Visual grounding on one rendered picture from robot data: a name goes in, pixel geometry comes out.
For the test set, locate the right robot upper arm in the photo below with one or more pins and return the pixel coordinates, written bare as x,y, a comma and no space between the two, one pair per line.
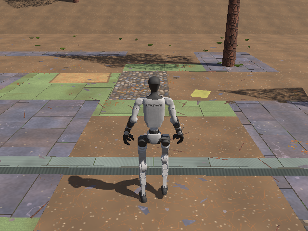
171,108

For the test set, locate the robot left thigh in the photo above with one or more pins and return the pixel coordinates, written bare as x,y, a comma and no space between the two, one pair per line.
142,146

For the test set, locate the left robot hand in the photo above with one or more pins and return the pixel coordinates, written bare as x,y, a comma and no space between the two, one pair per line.
125,138

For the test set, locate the left robot upper arm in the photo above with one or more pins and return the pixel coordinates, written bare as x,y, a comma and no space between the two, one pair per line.
136,108

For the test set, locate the left robot forearm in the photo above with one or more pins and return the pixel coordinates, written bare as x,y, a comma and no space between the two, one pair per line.
128,127

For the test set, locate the right robot forearm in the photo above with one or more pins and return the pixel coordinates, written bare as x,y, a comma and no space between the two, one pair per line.
177,127

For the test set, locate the robot right shin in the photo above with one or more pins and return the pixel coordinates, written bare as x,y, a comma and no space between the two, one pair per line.
165,173

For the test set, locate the right robot hand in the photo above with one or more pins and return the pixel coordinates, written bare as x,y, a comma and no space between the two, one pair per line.
176,136

